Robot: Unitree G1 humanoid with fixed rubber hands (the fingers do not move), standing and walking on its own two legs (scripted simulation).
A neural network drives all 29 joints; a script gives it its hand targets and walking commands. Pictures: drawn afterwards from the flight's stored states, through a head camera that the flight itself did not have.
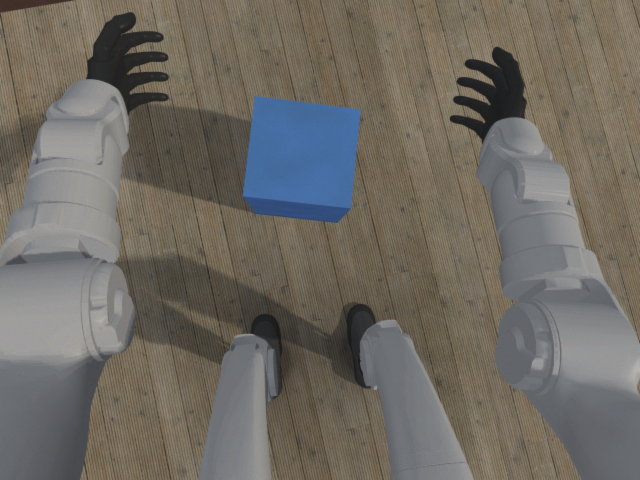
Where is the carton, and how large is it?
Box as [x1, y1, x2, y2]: [243, 96, 360, 222]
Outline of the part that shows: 255,96 243,190 244,198 256,213 337,222 350,208 360,109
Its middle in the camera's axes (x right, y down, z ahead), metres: -0.04 -0.16 +0.88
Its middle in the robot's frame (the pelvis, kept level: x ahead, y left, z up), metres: +0.57 -0.01 -0.54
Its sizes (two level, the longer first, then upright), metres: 0.210 0.200 0.250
